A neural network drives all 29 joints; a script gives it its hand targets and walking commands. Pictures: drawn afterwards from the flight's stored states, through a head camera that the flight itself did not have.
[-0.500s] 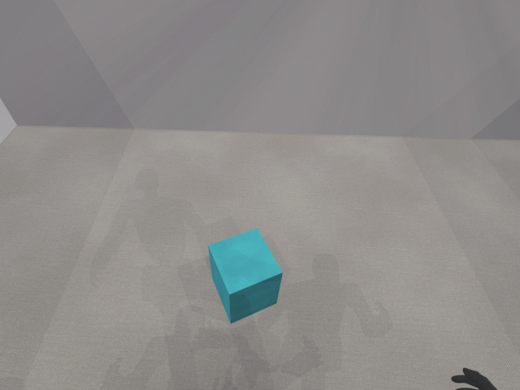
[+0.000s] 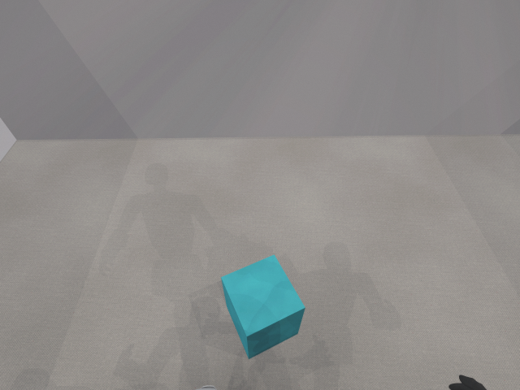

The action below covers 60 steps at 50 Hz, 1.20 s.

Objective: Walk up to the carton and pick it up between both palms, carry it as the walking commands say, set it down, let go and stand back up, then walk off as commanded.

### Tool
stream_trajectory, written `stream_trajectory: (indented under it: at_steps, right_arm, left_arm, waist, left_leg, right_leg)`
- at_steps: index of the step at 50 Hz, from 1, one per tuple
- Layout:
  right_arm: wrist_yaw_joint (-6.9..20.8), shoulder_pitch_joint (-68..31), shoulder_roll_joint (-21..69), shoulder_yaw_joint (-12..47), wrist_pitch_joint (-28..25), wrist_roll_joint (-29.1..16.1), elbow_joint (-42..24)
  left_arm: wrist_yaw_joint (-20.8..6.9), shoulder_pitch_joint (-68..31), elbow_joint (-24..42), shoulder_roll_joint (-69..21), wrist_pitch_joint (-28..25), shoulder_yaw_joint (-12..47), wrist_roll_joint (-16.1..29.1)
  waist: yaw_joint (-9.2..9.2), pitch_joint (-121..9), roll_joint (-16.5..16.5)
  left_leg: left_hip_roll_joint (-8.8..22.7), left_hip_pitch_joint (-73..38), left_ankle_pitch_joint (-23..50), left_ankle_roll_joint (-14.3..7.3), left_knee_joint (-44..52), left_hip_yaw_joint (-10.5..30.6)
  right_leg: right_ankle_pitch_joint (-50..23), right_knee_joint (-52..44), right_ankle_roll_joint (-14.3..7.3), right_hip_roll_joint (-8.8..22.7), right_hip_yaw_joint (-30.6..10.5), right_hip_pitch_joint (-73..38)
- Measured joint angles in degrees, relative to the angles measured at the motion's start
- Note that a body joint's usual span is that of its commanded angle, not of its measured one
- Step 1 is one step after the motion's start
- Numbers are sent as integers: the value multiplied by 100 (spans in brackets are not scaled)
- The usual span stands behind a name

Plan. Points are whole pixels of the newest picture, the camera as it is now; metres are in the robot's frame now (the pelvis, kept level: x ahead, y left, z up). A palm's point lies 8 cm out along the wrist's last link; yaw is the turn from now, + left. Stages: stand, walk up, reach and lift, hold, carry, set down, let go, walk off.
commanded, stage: walk up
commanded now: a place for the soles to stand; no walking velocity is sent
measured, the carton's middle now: (261, 307) +0.50 +0.01 -0.62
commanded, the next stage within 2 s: none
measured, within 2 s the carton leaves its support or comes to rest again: neither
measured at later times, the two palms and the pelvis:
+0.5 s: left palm out of the picture +0.14 +0.34 -0.08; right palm (477, 380) +0.17 -0.32 -0.06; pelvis +0.04 +0.01 +0.02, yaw -2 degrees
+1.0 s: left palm (118, 388) +0.16 +0.22 -0.07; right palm out of the picture +0.10 -0.51 -0.05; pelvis +0.04 -0.12 +0.00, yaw +9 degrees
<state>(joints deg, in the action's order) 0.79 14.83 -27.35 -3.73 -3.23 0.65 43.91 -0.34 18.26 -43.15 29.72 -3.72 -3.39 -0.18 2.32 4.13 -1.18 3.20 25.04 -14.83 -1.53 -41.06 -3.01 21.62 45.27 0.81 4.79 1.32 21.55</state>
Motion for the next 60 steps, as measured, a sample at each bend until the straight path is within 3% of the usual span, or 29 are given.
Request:
stream_trajectory:
  at_steps: [4, 7, 9, 12, 30, 33, 37, 42, 44, 45, 47, 49, 51, 56, 58, 60]
  right_arm:
    - [-64, -340, 121, 75, -16, 12, 185]
    - [-86, -579, 167, 148, 12, 8, 294]
    - [-90, -720, 167, 172, 44, -20, 406]
    - [-100, -896, 239, 210, 55, -53, 614]
    - [-63, -1544, 328, 359, 119, -80, 1793]
    - [-259, -1081, 292, 155, -2, -73, 1549]
    - [-550, -206, 38, -99, -105, -36, 1254]
    - [-656, 559, -485, -257, -151, 125, 927]
    - [-685, 762, -649, -280, -137, 169, 810]
    - [-700, 833, -712, -273, -116, 191, 757]
    - [-776, 826, -688, -259, -61, 166, 733]
    - [-817, 720, -588, -247, -40, 111, 761]
    - [-776, 652, -466, -214, -51, 67, 751]
    - [-593, 662, -214, -117, -123, 19, 579]
    - [-587, 688, -213, -113, -213, 64, 419]
    - [-590, 611, -183, -97, -244, 76, 269]
  left_arm:
    - [95, -195, -341, -155, 212, 103, 44]
    - [106, -329, -591, -267, 210, 145, 12]
    - [97, -424, -741, -348, 185, 163, -38]
    - [56, -570, -932, -382, 174, 209, -21]
    - [-22, -1412, -1851, -481, 276, 329, 22]
    - [-273, -1488, -1303, -354, 538, 96, -255]
    - [-485, -1542, -460, -80, 735, -189, -342]
    - [-666, -1464, 132, 25, 854, -428, -379]
    - [-689, -1416, 286, 28, 844, -475, -384]
    - [-679, -1368, 354, 28, 802, -494, -406]
    - [-620, -1273, 431, -72, 736, -484, -418]
    - [-563, -1172, 457, -250, 725, -432, -383]
    - [-515, -1052, 462, -370, 741, -408, -363]
    - [-405, -711, 457, -293, 752, -392, -299]
    - [-353, -582, 433, -220, 745, -382, -213]
    - [-285, -554, 371, -221, 784, -331, -166]
  waist:
    - [-94, 41, 178]
    - [-149, 14, 229]
    - [-165, 26, 180]
    - [-151, -3, 233]
    - [-181, -144, 103]
    - [-224, -186, 214]
    - [-281, -75, 449]
    - [-556, 42, 523]
    - [-625, 11, 501]
    - [-629, -6, 472]
    - [-629, 62, 447]
    - [-555, 174, 377]
    - [-416, 234, 347]
    - [-102, 151, 452]
    - [-96, 104, 500]
    - [-118, 153, 558]
  left_leg:
    - [-66, 120, -257, 81, -434, -47]
    - [-24, 136, -350, 115, -499, -39]
    - [31, 118, -394, 140, -521, 3]
    - [26, -18, -329, 176, -293, -43]
    - [60, -1011, 348, 246, 1307, -228]
    - [26, -910, 426, 228, 1379, -126]
    - [42, -725, 423, 241, 1252, 67]
    - [199, -241, 88, 327, 504, 446]
    - [299, 21, -113, 341, 110, 655]
    - [359, 195, -348, 246, -198, 774]
    - [195, 592, -1172, 117, -1143, 980]
    - [-4, 873, -1387, 118, -1985, 877]
    - [-83, 892, -1336, 171, -2192, 481]
    - [-328, 97, -938, 18, -771, -289]
    - [-476, -215, -525, -156, -144, -227]
    - [-526, -121, -447, -232, -366, -136]
  right_leg:
    - [736, 635, -164, -85, -235, 203]
    - [458, 224, -254, -156, -87, 78]
    - [47, 18, -57, -206, -49, -17]
    - [52, -148, 103, -198, -84, -108]
    - [-635, -1665, 85, -287, -187, -970]
    - [27, -806, -118, -315, -171, -559]
    - [208, 786, -129, -245, -320, 330]
    - [500, 714, -109, -32, -389, 630]
    - [537, 344, -205, -49, -324, 470]
    - [371, 131, -169, -97, -251, 391]
    - [142, 340, -74, -123, -45, 425]
    - [152, 255, -127, -123, 185, 222]
    - [119, 26, -211, -131, 355, -29]
    - [193, -161, -345, -111, 684, -312]
    - [423, 231, -331, -55, 750, -183]
    - [805, 870, -246, -184, 341, 87]
